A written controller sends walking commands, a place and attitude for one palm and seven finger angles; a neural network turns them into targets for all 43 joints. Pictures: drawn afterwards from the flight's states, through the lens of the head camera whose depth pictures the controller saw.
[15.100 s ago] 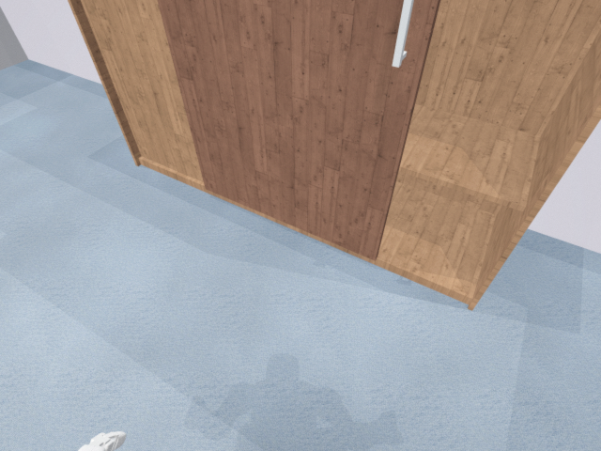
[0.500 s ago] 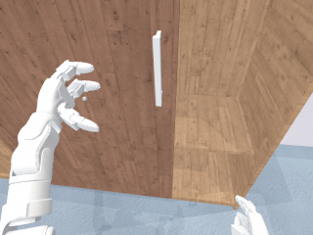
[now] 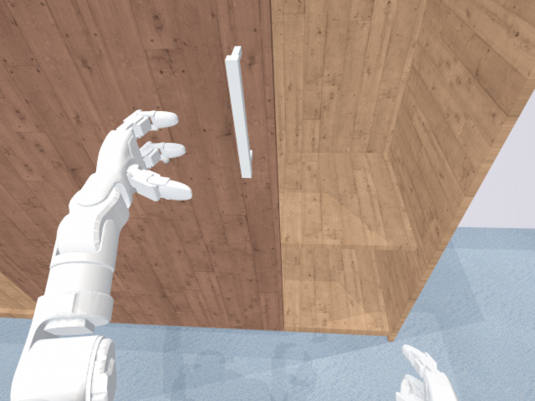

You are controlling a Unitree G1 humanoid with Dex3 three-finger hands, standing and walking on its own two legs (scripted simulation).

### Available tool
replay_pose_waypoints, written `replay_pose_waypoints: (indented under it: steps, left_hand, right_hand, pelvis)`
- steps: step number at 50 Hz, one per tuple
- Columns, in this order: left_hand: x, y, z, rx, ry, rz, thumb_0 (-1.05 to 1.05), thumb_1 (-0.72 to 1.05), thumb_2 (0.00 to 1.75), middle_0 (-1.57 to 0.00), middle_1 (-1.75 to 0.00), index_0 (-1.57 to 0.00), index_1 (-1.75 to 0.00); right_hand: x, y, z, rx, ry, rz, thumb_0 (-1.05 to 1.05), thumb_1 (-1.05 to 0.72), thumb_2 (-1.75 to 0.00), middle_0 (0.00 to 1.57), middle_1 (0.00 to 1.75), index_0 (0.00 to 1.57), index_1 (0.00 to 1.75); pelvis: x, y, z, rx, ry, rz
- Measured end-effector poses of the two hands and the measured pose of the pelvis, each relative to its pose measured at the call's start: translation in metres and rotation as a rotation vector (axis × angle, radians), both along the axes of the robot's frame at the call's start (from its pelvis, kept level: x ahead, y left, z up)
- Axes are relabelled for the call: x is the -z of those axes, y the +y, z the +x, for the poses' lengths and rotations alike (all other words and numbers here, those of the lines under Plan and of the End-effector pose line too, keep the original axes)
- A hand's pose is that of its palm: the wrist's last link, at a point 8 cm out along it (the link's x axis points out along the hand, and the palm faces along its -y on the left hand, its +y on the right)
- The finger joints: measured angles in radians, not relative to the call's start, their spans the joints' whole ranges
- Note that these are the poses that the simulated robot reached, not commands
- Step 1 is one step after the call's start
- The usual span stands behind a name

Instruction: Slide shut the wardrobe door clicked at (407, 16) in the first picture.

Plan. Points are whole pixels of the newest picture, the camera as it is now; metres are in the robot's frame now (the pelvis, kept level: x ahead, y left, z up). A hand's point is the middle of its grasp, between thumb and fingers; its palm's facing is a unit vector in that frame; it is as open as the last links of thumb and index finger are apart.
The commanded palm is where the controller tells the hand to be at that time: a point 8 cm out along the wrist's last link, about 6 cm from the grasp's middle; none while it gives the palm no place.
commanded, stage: move the hooked fingers beside the handle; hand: left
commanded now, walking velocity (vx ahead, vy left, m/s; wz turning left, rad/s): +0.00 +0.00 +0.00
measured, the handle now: (242, 117) +0.50 +0.06 +0.20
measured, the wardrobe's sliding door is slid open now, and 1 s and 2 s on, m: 0.39 0.39 0.39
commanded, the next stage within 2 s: none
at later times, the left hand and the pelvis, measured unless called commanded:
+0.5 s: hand (200, 125) +0.44 +0.12 +0.23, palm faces +0.00 -1.00 +0.00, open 14.0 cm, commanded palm +0.42 +0.18 +0.21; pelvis +0.00 +0.00 +0.00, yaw -1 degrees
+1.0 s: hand (200, 135) +0.44 +0.12 +0.21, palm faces -0.02 -1.00 +0.01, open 14.0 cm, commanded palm +0.41 +0.18 +0.20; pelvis +0.00 +0.02 +0.00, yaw -1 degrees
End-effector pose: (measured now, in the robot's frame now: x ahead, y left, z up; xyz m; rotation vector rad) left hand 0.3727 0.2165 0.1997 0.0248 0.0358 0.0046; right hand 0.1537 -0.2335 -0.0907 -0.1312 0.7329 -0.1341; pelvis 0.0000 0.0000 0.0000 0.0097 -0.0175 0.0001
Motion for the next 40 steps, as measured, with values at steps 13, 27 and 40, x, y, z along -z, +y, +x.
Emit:
replay_pose_waypoints:
  steps: [13,27,40]
  left_hand:
    - [-0.019,-0.037,0.028,0.049,-0.07,-0.018,-0.02,-0.51,0.3,-0.3,-1.2,-0.3,-1.2]
    - [-0.03,-0.043,0.046,0.005,-0.148,-0.014,-0.02,-0.5,0.3,-0.3,-1.2,-0.3,-1.2]
    - [-0.004,-0.044,0.032,0.028,-0.128,-0.03,-0.02,-0.5,0.3,-0.29,-1.2,-0.3,-1.2]
  right_hand:
    - [0.008,-0.008,-0.021,0.033,0.062,-0.013,0.01,-0.91,-0.9,0.2,0.3,0.2,0.3]
    - [0.015,-0.005,-0.05,0.075,0.126,-0.006,0.01,-0.91,-0.9,0.2,0.3,0.2,0.3]
    - [0.012,-0.004,-0.051,0.072,0.121,-0.029,0.01,-0.91,-0.9,0.2,0.3,0.2,0.3]
  pelvis:
    - [0.0,0.001,0.001,0.002,0.016,-0.001]
    - [-0.001,0.004,0.003,0.025,0.022,0.0]
    - [-0.001,0.012,0.0,0.02,0.013,-0.005]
